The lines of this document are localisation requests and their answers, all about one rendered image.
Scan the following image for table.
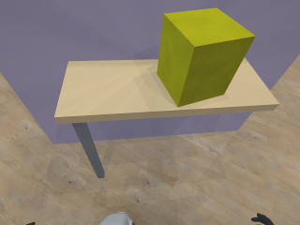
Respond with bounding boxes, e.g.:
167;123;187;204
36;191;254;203
54;57;279;178

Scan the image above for left robot thigh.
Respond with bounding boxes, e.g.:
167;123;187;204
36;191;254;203
99;213;133;225

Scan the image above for right robot hand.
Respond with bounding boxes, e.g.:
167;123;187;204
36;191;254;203
251;213;275;225

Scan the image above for carton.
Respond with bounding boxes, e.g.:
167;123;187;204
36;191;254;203
157;7;256;108

